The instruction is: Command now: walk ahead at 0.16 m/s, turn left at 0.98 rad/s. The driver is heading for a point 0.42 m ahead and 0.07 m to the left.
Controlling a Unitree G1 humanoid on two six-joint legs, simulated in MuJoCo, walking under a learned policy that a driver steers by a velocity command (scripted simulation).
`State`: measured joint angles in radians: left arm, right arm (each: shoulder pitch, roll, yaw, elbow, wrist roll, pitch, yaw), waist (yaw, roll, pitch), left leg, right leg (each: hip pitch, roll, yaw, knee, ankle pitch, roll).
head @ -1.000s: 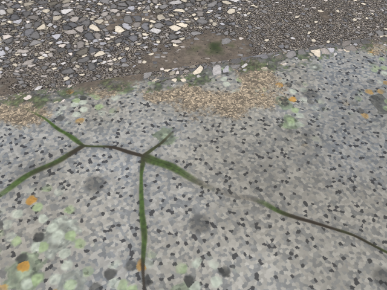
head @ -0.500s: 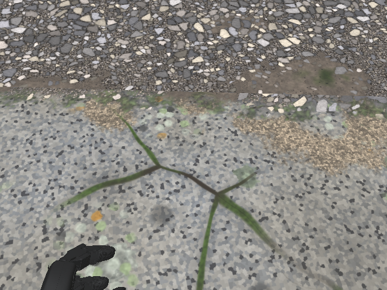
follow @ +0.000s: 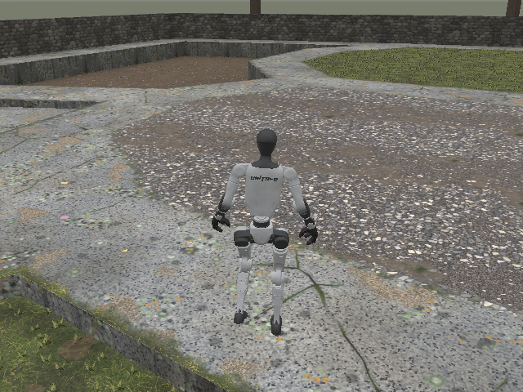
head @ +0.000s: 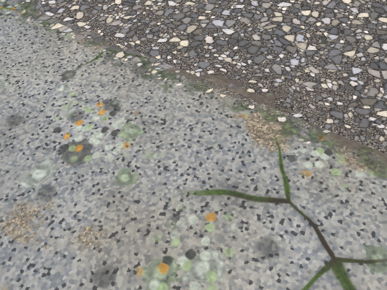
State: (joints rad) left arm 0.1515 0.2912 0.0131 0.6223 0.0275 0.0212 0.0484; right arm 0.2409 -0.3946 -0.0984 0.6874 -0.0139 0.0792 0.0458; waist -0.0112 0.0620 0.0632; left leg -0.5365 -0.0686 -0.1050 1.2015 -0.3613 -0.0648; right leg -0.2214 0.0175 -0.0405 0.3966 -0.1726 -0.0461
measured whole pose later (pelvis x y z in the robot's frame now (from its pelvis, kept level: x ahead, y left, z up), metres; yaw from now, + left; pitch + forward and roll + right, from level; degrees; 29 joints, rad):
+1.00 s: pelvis +0.41 +0.23 -0.02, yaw +13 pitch -1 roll +0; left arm 0.24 0.26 0.02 0.85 0.01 -0.04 -0.01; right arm 0.25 -0.23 0.01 0.83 -0.02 -0.04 -0.02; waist -0.01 -0.01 0.11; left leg -0.43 0.00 -0.05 1.25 -0.41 0.01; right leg -0.34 0.12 -0.08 0.48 -0.12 -0.15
